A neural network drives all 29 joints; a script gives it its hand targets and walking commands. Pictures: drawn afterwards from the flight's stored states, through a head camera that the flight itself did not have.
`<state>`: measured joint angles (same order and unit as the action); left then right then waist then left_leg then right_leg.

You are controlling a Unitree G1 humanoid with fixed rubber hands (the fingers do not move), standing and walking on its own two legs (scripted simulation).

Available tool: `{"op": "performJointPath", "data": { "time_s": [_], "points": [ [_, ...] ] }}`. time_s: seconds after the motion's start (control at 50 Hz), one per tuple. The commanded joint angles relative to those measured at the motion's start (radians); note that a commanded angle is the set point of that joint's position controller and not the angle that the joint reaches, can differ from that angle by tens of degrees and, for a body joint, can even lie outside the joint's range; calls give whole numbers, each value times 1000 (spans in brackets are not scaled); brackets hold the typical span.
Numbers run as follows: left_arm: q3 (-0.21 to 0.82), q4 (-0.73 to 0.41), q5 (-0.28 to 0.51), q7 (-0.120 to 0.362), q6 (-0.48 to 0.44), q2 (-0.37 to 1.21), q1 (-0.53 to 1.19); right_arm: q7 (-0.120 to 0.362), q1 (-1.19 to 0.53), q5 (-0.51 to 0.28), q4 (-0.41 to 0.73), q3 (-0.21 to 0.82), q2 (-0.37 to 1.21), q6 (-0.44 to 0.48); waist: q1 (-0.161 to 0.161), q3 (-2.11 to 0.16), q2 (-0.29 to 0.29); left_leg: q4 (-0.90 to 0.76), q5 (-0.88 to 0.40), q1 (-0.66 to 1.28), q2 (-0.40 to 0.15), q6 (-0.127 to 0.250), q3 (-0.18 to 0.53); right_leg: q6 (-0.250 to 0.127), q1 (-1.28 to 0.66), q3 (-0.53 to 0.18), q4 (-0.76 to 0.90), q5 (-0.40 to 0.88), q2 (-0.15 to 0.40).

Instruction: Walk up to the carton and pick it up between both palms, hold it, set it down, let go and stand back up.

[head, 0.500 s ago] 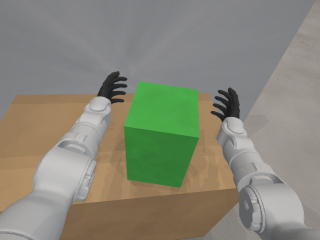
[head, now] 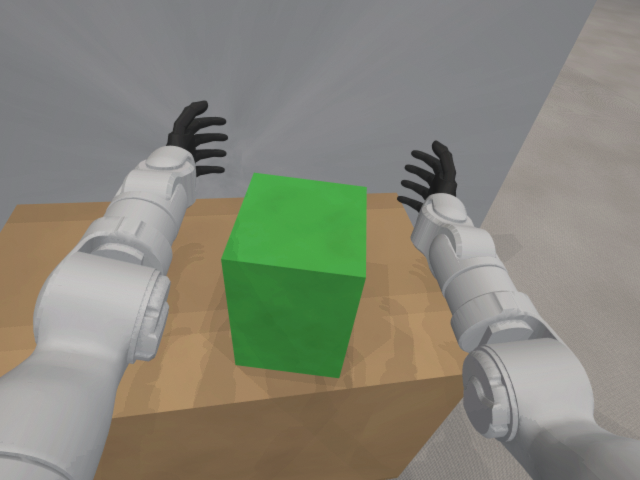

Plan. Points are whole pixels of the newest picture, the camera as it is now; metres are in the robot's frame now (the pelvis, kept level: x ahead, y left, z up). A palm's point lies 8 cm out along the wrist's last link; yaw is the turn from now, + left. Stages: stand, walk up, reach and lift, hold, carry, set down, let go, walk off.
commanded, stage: set down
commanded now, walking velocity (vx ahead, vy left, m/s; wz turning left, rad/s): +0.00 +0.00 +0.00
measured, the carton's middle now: (298, 279) +0.42 -0.02 +0.00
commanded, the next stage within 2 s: none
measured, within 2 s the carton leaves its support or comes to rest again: neither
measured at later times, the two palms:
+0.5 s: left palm (160, 195) +0.45 +0.16 +0.16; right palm (425, 238) +0.37 -0.17 +0.14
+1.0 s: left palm (138, 276) +0.37 +0.19 +0.10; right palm (430, 299) +0.31 -0.17 +0.09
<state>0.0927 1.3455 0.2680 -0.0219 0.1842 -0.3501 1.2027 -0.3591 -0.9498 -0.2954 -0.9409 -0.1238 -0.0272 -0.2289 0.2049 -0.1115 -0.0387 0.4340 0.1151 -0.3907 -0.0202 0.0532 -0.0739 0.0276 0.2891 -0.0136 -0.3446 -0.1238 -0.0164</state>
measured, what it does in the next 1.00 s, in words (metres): stands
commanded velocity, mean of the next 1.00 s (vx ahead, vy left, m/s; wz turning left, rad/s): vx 0.00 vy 0.00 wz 0.00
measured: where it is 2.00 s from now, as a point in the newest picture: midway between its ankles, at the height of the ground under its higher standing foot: outside the picture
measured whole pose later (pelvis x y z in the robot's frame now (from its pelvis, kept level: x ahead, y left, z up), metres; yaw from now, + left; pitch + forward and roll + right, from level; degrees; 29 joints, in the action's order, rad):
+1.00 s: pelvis +0.02 +0.00 +0.00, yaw +0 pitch -4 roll -2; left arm 0.03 0.36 0.21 0.09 0.33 -0.35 0.39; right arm -0.35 -0.18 -0.21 -0.15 -0.01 0.01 -0.27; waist 0.06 0.04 -0.02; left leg 0.43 0.16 -0.19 -0.01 0.05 -0.08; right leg 0.03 0.10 -0.02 -0.34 -0.17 -0.01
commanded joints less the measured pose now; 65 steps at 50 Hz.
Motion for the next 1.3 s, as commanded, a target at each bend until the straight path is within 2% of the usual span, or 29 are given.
{"op": "performJointPath", "data": {
  "time_s": [0.0,0.06,0.16,0.26,0.3,0.34,0.36,0.38,0.46,0.52,0.56,0.6,0.72,0.74,0.76,0.78,0.8,0.86,0.88,0.9,1.02,1.04,1.1,1.12,1.16,1.22,1.24,1.26,1.28],
  "points": [
    [-38,-279,-8,9,16,-123,509,-8,-515,-2,261,-6,-145,14,3,-505,108,-39,-5,453,10,-50,43,-16,43,68,72,189,-41],
    [-63,-405,-46,8,55,-141,517,-16,-474,3,285,-44,-169,-9,5,-547,188,-56,-23,514,11,-66,39,-8,24,79,77,212,-45],
    [-64,-530,-46,23,120,-128,482,-23,-417,-27,322,-24,-145,-66,17,-527,179,-59,-42,544,11,-65,34,-3,19,84,84,239,-49],
    [-150,-568,-132,62,204,-116,283,-31,-261,-57,350,84,-124,-81,-59,-394,164,-64,-121,548,16,-61,15,2,-106,67,72,329,-44],
    [-145,-659,-172,70,235,-88,126,-35,-86,-55,369,69,-120,-89,-27,-357,168,-76,-134,581,14,-67,14,0,-153,75,82,330,-55],
    [-161,-701,-177,73,251,-88,132,-39,-140,-62,483,91,-129,-73,-65,-329,160,-55,-160,572,11,-71,8,0,-126,86,68,314,-60],
    [-160,-710,-185,89,258,-84,64,-42,-34,-57,470,92,-130,-70,-48,-288,140,-58,-138,582,11,-70,9,8,-128,84,77,317,-54],
    [-179,-748,-176,84,261,-121,175,-44,-178,-42,572,65,-131,-65,-64,-305,149,-58,-75,556,16,-65,-3,4,-89,82,83,237,-55],
    [-155,-939,-156,91,268,-76,-13,-33,9,-14,733,44,-137,-48,-51,-284,113,-36,-127,582,2,-76,15,12,-87,105,60,268,-59],
    [-181,-1042,-143,91,262,-133,-102,-27,77,0,844,66,-115,-44,-99,-268,91,-42,-77,580,2,-72,7,15,-85,99,64,251,-45],
    [-143,-1078,-141,96,258,-80,-209,-15,198,5,854,84,-85,-48,-69,-223,109,-43,-101,596,-8,-66,26,8,-73,104,54,254,-43],
    [-164,-1228,-132,94,220,-126,-192,-2,215,24,948,65,-97,-28,-101,-331,132,-34,-116,622,-9,-78,32,2,-53,105,54,222,-40],
    [-129,-1222,-88,93,154,-140,-314,25,385,48,943,90,-34,-34,-99,-211,139,-70,47,550,-9,-46,35,-21,-15,90,67,56,-25],
    [-134,-1228,-93,96,144,-138,-358,27,425,46,963,101,-37,-31,-127,-222,139,-75,73,560,-16,-46,47,-24,-27,83,70,42,-21],
    [-112,-1195,-47,92,142,-182,-165,28,235,70,973,62,-63,-45,-109,-200,146,-84,148,483,-13,-41,32,-29,17,82,67,-46,-11],
    [-93,-1170,-68,89,131,-90,-460,32,484,48,952,100,-22,-36,-102,-183,137,-80,130,522,-20,-39,46,-36,-23,85,68,-16,-21],
    [-107,-1189,-43,90,123,-160,-292,31,310,68,1015,77,-46,-30,-131,-209,130,-89,140,492,-20,-37,36,-36,9,83,72,-40,-20],
    [-103,-1155,-49,95,106,-137,-369,22,411,75,968,77,-25,-22,-118,-176,140,-84,138,473,-20,-34,45,-39,-9,70,68,-28,-9],
    [-87,-1148,-59,101,111,-76,-556,18,572,76,940,104,-13,-18,-102,-129,103,-85,90,512,-33,-37,64,-46,-47,81,64,33,-20],
    [-109,-1117,-73,110,112,-100,-529,11,521,86,957,108,-32,-7,-144,-152,119,-79,61,508,-21,-38,41,-44,-52,67,78,39,-14],
    [-131,-1180,-86,126,86,-91,-600,-8,618,124,980,88,-11,27,-132,-66,73,-84,60,490,-21,-39,46,-42,-57,70,82,32,-12],
    [-133,-1212,-95,125,72,-70,-711,-4,740,111,972,122,25,40,-145,-56,89,-84,36,524,-27,-40,58,-45,-70,74,74,57,-9],
    [-113,-1254,-77,117,33,-109,-580,6,626,111,1036,129,8,66,-150,-71,130,-84,100,461,-30,-44,52,-48,-50,59,68,-13,5],
    [-124,-1257,-102,114,16,-70,-748,12,819,125,980,140,46,81,-152,-37,112,-91,76,506,-31,-36,54,-61,-80,57,82,-8,2],
    [-110,-1276,-45,107,-26,-143,-560,12,622,136,1076,109,22,100,-165,-82,126,-78,171,433,-29,-39,51,-63,-20,50,81,-100,11],
    [-87,-1270,-34,92,-66,-128,-689,18,707,151,1083,114,17,121,-165,-69,129,-79,160,417,-33,-45,54,-59,-16,50,76,-107,17],
    [-84,-1291,-58,100,-78,-79,-935,19,962,145,1047,149,49,142,-149,-31,119,-73,76,483,-36,-51,63,-65,-70,51,78,-6,13],
    [-86,-1299,-25,102,-90,-137,-733,15,736,151,1104,136,19,150,-180,-101,119,-64,80,435,-26,-46,44,-62,-33,36,71,-28,18],
    [-94,-1266,-42,107,-98,-93,-946,17,981,127,1024,185,50,156,-165,-9,112,-56,14,467,-26,-42,49,-54,-68,35,65,64,24]
  ]
}}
